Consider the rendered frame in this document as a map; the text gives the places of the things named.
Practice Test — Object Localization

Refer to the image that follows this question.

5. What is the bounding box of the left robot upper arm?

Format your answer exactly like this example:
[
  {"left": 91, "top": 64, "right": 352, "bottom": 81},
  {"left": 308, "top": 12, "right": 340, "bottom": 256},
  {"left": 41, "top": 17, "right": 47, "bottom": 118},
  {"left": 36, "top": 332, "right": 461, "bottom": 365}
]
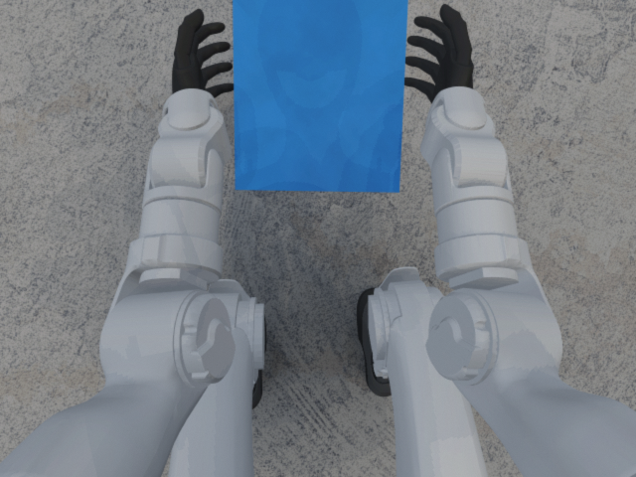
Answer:
[{"left": 0, "top": 289, "right": 236, "bottom": 477}]

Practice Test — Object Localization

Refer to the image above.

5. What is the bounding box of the robot left forearm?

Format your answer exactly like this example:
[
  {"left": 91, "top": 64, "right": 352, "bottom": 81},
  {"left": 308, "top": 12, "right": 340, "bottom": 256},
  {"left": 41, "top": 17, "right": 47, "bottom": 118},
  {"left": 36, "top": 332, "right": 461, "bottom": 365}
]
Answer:
[{"left": 99, "top": 88, "right": 232, "bottom": 366}]

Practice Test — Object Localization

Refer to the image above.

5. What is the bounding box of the robot right forearm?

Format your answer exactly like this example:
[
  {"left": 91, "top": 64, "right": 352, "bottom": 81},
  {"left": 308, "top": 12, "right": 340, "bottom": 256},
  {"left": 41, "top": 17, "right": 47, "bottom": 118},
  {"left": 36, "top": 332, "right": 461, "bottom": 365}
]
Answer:
[{"left": 420, "top": 86, "right": 555, "bottom": 316}]

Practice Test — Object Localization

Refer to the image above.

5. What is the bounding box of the robot right shin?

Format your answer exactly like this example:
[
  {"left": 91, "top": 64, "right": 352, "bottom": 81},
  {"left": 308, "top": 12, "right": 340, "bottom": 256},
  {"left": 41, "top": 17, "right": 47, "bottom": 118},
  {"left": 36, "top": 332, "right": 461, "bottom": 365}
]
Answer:
[{"left": 373, "top": 267, "right": 443, "bottom": 377}]

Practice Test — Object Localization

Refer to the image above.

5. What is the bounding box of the robot right hand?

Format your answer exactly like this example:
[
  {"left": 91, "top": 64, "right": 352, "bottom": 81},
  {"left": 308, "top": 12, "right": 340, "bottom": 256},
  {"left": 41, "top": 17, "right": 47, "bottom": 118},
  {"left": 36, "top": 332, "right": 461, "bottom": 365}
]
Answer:
[{"left": 404, "top": 4, "right": 474, "bottom": 104}]

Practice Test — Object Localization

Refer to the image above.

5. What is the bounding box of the carton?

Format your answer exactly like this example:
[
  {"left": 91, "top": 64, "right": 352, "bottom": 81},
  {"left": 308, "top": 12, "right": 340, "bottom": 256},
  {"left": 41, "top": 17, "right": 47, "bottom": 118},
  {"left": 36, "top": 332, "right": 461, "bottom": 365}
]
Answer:
[{"left": 233, "top": 0, "right": 408, "bottom": 193}]

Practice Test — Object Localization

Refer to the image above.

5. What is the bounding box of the right robot thigh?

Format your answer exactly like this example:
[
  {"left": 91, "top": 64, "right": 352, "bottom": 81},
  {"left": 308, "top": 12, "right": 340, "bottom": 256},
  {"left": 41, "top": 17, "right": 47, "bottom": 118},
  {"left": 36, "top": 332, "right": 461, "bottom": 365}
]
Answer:
[{"left": 368, "top": 280, "right": 488, "bottom": 477}]

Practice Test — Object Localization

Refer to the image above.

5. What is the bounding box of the right robot upper arm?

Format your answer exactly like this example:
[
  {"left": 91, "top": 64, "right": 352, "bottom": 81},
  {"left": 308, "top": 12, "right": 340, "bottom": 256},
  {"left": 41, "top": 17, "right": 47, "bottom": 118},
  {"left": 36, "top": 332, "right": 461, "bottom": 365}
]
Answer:
[{"left": 425, "top": 288, "right": 636, "bottom": 477}]

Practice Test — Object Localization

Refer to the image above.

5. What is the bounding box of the robot left hand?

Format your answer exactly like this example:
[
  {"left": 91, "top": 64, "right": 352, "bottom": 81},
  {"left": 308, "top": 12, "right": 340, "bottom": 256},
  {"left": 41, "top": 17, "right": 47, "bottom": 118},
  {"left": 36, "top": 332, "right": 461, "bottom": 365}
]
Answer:
[{"left": 172, "top": 9, "right": 234, "bottom": 98}]

